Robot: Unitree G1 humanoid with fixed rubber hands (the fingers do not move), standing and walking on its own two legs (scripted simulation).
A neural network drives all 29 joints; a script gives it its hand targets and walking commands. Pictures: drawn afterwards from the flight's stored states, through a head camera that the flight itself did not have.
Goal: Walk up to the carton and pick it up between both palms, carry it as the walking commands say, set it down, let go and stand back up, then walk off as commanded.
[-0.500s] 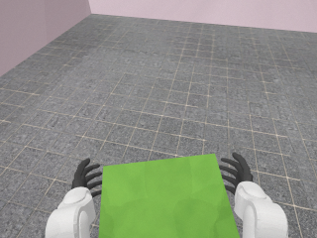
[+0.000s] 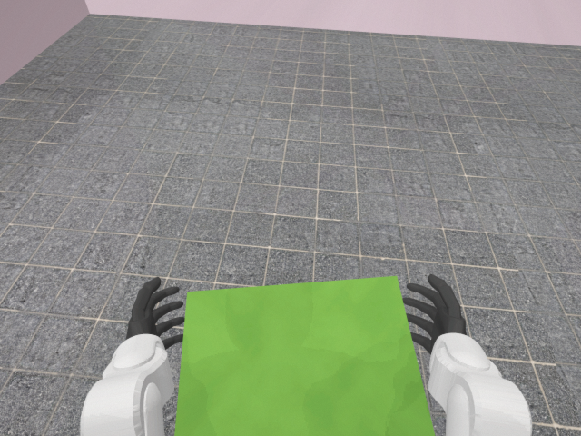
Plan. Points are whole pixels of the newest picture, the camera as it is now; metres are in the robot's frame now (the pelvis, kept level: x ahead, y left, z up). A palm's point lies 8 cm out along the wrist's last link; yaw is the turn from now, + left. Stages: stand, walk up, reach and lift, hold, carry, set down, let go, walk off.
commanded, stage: carry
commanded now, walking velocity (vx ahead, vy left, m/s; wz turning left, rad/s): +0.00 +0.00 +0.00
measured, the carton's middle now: (298, 366) +0.24 -0.02 -0.02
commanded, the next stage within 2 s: none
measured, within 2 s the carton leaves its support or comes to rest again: neither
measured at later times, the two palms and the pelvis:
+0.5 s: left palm (144, 216) +0.44 +0.20 +0.07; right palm (371, 196) +0.46 -0.15 +0.08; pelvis +0.21 +0.01 -0.01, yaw +3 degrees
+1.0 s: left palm (156, 172) +0.56 +0.21 +0.06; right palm (353, 163) +0.57 -0.15 +0.06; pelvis +0.33 +0.02 -0.02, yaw +3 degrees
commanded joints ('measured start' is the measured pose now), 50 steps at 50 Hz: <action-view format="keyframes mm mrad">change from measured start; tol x64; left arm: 1 -478 -930 -766 -187 -379 -33 -256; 50 -512 -873 -761 -189 -417 -32 -276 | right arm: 1 -510 867 770 -177 401 -11 292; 50 -521 843 779 -131 391 -3 269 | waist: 1 31 165 -382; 50 54 -167 -315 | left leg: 1 222 160 -50 72 902 18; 11 -245 24 -178 206 -194 -48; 25 96 108 -130 201 1033 -14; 35 -80 23 -41 99 670 -50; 40 551 177 -179 321 1945 62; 42 151 142 -99 460 1572 -12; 44 -620 -74 -85 681 -203 -42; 50 -66 18 -107 97 315 3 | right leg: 1 238 67 -102 -188 219 -20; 5 915 -308 274 -171 1139 -181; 17 470 -105 9 -178 355 2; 34 666 -97 -40 25 815 -54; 40 -48 115 -194 -80 -314 -7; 44 1030 -248 215 -104 1444 -183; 50 462 -167 -46 -77 590 -34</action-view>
